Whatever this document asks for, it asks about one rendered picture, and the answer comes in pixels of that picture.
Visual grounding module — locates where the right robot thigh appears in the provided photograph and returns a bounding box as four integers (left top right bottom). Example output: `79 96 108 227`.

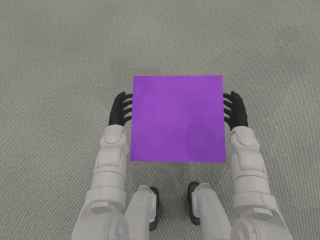
191 188 232 240

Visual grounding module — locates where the left robot upper arm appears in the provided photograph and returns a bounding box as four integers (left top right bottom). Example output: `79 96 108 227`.
72 211 130 240

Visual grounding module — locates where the carton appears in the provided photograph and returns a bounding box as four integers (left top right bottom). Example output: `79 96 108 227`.
130 75 226 163

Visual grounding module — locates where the left robot shin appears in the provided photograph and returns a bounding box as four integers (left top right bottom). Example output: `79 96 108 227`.
132 185 155 222

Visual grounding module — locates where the right robot forearm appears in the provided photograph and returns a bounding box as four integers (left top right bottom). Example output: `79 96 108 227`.
227 126 290 233

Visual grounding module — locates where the right robot upper arm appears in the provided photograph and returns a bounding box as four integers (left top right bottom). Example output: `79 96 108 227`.
230 216 293 240

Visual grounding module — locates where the left robot forearm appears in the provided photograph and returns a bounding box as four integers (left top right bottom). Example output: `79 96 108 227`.
71 124 129 240

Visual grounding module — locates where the left robot hand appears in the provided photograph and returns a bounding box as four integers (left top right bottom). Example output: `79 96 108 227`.
108 91 133 126

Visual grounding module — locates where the right robot hand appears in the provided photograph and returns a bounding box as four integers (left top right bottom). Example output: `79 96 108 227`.
223 91 249 132

